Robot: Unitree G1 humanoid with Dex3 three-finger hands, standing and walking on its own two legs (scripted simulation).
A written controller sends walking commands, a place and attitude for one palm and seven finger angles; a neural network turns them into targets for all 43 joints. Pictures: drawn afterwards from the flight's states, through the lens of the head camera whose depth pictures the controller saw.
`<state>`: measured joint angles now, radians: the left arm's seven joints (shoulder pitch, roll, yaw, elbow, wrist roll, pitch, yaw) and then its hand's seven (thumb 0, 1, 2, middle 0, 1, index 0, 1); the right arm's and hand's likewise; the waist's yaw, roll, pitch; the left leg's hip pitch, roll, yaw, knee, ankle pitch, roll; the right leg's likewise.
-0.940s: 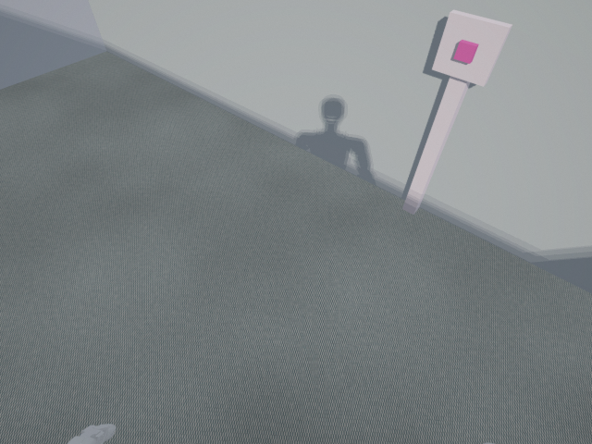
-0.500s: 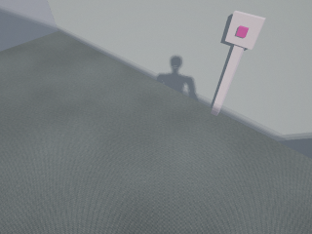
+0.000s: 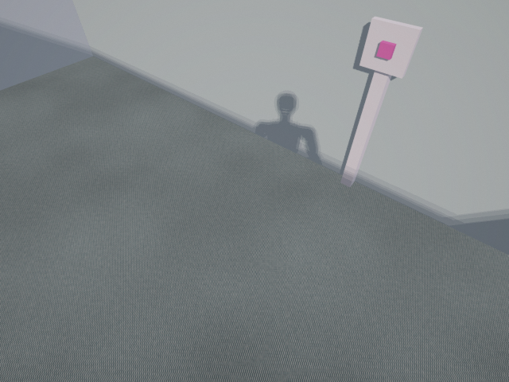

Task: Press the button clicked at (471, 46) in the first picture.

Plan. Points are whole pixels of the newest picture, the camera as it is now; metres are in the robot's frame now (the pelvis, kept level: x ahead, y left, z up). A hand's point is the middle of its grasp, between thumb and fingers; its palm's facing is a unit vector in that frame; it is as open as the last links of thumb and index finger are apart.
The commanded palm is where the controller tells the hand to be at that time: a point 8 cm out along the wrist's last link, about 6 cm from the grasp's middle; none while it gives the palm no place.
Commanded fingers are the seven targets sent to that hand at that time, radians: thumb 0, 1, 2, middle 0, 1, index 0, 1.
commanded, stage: stand and wait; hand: left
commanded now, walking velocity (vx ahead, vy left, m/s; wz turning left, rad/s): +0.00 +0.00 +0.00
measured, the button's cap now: (386, 49) +1.26 -0.43 -0.01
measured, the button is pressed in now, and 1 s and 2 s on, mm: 0 0 0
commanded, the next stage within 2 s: look at it before walking up in 0.04 s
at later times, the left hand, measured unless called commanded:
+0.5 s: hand out of the picture +0.07 +0.25 -0.16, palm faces -0.03 -0.94 -0.34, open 7.4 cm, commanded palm none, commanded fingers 0.00 0.90 0.90 -0.20 -0.30 -0.20 -0.30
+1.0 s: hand out of the picture +0.07 +0.23 -0.17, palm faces -0.05 -0.96 -0.28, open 7.4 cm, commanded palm none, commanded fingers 0.00 0.90 0.90 -0.20 -0.30 -0.20 -0.30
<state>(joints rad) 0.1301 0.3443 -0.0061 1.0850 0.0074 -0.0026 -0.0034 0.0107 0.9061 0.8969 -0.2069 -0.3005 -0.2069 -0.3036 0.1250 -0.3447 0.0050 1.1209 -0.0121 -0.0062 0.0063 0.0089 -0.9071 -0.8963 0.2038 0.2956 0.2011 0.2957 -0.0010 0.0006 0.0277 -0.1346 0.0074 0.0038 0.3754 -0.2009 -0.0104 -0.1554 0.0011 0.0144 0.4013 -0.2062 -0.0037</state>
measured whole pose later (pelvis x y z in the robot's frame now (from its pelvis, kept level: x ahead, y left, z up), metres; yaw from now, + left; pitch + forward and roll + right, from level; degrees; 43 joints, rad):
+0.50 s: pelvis +0.00 +0.00 +0.00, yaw +0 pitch -2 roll +0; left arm 0.14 0.35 -0.01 1.09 0.01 -0.01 0.00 0.01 0.91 0.90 -0.21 -0.30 -0.21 -0.30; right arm 0.12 -0.34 0.01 1.12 -0.01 -0.01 0.01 0.01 -0.91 -0.90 0.20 0.30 0.20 0.30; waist 0.00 0.00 0.04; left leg -0.13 0.01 0.01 0.36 -0.20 -0.01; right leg -0.15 0.01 0.02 0.39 -0.20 -0.01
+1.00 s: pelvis +0.02 +0.00 -0.01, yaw -4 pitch -1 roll +1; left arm 0.24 0.29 0.01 1.07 0.02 0.02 -0.02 0.01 0.91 0.90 -0.20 -0.30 -0.20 -0.30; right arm 0.18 -0.28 0.00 1.09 -0.02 0.01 0.01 0.01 -0.91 -0.90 0.20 0.30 0.20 0.30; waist 0.02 -0.01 -0.01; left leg -0.14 0.03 0.06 0.45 -0.30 -0.01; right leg -0.21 0.02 0.06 0.52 -0.33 -0.02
